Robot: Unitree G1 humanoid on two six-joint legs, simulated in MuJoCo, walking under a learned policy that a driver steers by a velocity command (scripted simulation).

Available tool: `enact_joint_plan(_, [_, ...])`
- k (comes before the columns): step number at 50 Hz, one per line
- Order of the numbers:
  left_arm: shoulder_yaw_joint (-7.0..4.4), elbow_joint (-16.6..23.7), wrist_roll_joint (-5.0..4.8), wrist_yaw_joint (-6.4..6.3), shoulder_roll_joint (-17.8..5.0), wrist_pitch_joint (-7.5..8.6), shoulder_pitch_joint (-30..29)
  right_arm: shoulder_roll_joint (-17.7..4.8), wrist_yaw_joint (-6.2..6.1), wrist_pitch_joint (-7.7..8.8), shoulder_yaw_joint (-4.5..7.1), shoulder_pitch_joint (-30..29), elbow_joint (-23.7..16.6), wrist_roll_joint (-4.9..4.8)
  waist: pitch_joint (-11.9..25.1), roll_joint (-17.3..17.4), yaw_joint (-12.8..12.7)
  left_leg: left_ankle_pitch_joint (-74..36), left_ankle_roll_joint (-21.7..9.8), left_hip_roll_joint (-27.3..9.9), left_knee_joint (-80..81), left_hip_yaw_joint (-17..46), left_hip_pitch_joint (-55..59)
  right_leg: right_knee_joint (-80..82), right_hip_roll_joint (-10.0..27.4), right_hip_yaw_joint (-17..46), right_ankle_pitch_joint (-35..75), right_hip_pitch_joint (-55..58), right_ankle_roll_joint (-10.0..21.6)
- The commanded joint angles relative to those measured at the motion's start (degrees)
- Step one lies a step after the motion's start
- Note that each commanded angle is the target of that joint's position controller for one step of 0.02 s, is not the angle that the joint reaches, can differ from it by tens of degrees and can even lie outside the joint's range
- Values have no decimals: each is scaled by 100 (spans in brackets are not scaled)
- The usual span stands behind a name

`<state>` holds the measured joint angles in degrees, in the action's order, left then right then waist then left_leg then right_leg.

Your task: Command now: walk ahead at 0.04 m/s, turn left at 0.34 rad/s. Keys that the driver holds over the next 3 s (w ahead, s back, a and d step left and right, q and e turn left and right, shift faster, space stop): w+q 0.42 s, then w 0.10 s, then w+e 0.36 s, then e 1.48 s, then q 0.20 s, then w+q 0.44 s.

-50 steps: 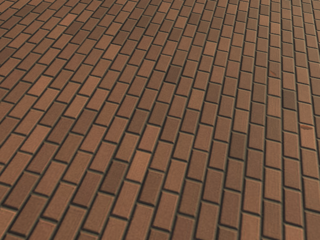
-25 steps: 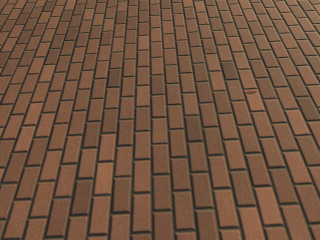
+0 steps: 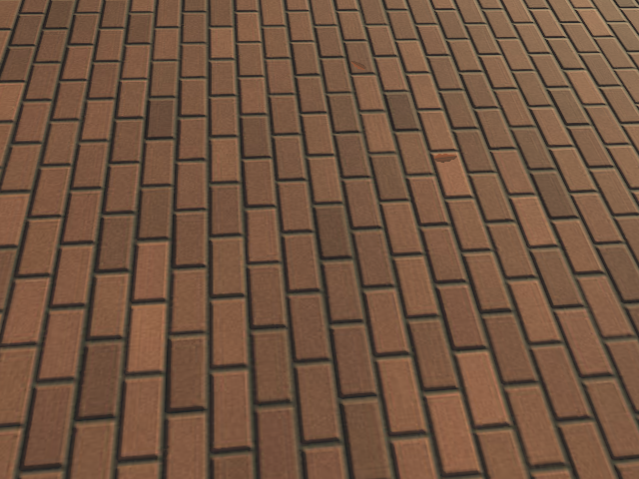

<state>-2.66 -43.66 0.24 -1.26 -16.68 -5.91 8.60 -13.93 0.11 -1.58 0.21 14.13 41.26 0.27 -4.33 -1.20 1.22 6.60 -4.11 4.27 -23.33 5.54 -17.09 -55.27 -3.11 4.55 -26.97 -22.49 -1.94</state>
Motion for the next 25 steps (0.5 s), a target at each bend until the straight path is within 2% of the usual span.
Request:
enact_joint_plan(1, [-127, 335, 81, 85, -471, 79, 110, -1062, 9, -54, 389, 187, -288, 28, 931, 1002, -2, 1551, -876, -1131, 1104, 1908, 994, 512, -7, -246, -37, -294, 22])
enact_joint_plan(2, [-120, 392, 98, 126, -456, 120, 24, -1104, 37, -87, 428, 209, -263, 47, 808, 1085, 15, 2292, -904, -1138, 1300, 2105, 853, 779, -66, -330, -205, -217, 39])
enact_joint_plan(5, [-111, 370, 81, 153, -447, 270, 280, -1222, 118, -171, 541, 116, -237, 62, 681, 1058, -136, 2803, -804, -1052, 1479, 2253, 181, 1667, -197, -385, -242, 698, 277])
enact_joint_plan(7, [-99, 199, 89, 93, -384, 357, 918, -1178, 131, -216, 581, -230, -297, 31, 529, 1072, -520, 2877, -492, -740, 1454, 2122, -645, 2889, -262, -462, 273, 1867, 598])
enact_joint_plan(8, [-104, 5, 140, -9, -412, 385, 1546, -1093, 85, -226, 583, -559, -372, 2, 349, 993, -898, 3013, -50, -353, 1114, 1821, -1450, 3911, -179, -518, 810, 2865, 764])
enact_joint_plan(9, [-207, -85, 172, -130, -912, 449, 1755, -732, 15, -220, 537, -501, -414, -64, 192, -367, -887, 3128, 333, 243, -685, 1007, -2519, 4512, 871, 538, -81, 3498, 805])
enact_joint_plan(10, [-240, 188, 142, -137, -1285, 521, 1227, -429, -28, -147, 440, -358, -487, -46, 223, -979, -642, 2221, 320, 596, -2413, 420, -2893, 4949, 2547, 2639, -1247, 2806, 1069])
enact_joint_plan(11, [-257, 247, 162, -103, -1246, 566, 649, -957, 14, -81, 542, -483, -463, 70, -172, -339, -288, 1430, 310, 109, -2799, 536, -2724, 5126, 2433, 2519, -1582, 1744, 1197])
enact_joint_plan(12, [-191, 308, 155, -72, -985, 655, 311, -1051, 139, -43, 587, -256, -349, 87, -187, -400, -6, 994, 307, 58, -3169, 439, -2306, 5139, 2119, 2098, -1231, 1397, 1122])
enact_joint_plan(13, [-142, 337, 119, -22, -785, 726, 129, -1110, 240, -47, 612, 45, -171, 120, -125, -471, 132, 728, 339, 16, -3534, 340, -2137, 5110, 1807, 1603, -775, 1418, 1025])
enact_joint_plan(15, [-116, 333, 121, -23, -681, 822, 274, -1081, 362, -76, 609, 163, -26, 159, -103, -625, 24, 518, 406, -118, -4043, 77, -2161, 5102, 1516, 868, -218, 1445, 996])
enact_joint_plan(17, [-146, 146, 114, 18, -676, 902, 744, -957, 419, -94, 566, -119, -99, 153, -182, -445, -202, 299, 422, -227, -4014, 102, -2483, 5047, 1532, 589, 269, 1784, 1058])
enact_joint_plan(22, [-194, -234, 122, 51, -677, 954, 1567, -830, 396, -99, 516, -626, -145, 182, -292, -412, -594, 214, 440, -382, -3411, 49, -2854, 4915, 1657, 149, 1075, 2487, 1144])
enact_joint_plan(24, [-198, -367, 139, 75, -666, 979, 1724, -755, 380, -74, 484, -805, -167, 193, -381, -443, -647, 223, 403, -379, -2987, 15, -2765, 4864, 1692, -3, 1442, 2541, 1179])
enact_joint_plan(25, [-209, -463, 205, 68, -696, 1056, 1888, -832, 342, -72, 529, -739, -106, 253, -287, -470, -611, -57, 281, -398, -3417, 135, -2824, 4678, 1901, 36, 2136, 2739, 1284])
